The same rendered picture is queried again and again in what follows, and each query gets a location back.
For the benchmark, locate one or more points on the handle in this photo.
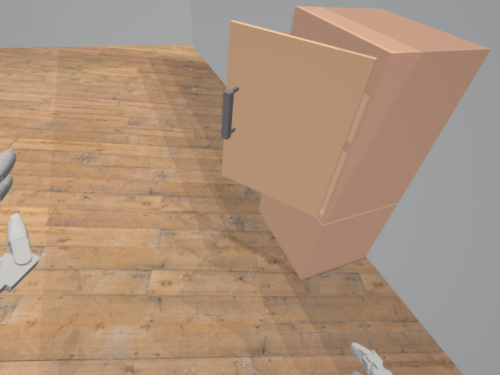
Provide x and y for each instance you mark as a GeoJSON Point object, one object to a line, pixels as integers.
{"type": "Point", "coordinates": [228, 100]}

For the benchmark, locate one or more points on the right robot hand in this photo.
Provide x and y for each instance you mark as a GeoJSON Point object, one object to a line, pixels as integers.
{"type": "Point", "coordinates": [370, 360]}

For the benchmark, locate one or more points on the cupboard door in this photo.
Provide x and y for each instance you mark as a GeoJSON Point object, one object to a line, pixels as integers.
{"type": "Point", "coordinates": [293, 111]}

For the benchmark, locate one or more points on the left robot hand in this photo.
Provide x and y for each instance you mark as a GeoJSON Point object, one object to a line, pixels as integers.
{"type": "Point", "coordinates": [14, 266]}

